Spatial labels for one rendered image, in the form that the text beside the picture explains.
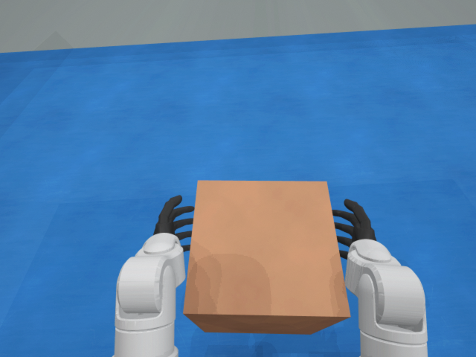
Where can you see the right robot forearm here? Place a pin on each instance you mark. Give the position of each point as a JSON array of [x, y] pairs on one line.
[[391, 302]]

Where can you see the robot right hand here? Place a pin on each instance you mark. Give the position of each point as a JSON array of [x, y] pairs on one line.
[[362, 227]]

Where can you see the carton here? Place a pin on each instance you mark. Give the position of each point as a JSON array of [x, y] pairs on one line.
[[264, 258]]

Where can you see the left robot forearm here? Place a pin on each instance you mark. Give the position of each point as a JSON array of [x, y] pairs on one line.
[[145, 307]]

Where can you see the robot left hand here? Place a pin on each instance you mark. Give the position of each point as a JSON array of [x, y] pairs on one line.
[[166, 223]]

